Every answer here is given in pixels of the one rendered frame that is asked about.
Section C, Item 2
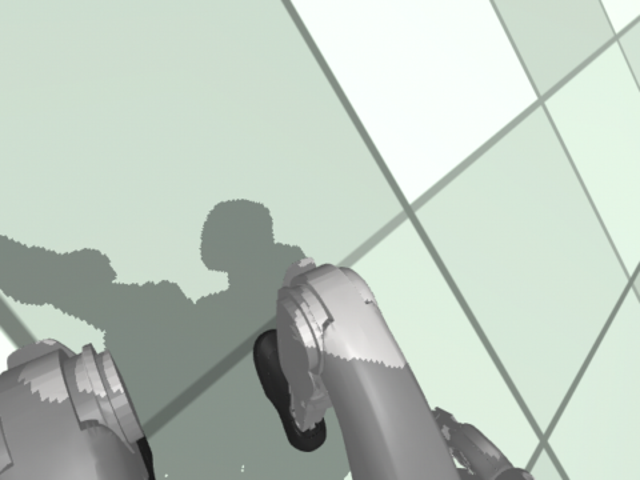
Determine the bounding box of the left robot foot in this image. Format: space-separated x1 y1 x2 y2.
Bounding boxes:
136 432 155 480

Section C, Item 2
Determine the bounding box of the right robot foot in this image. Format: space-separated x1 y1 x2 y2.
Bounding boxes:
253 329 326 452

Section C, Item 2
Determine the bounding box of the right robot hand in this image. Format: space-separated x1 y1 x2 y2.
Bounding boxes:
432 407 515 480

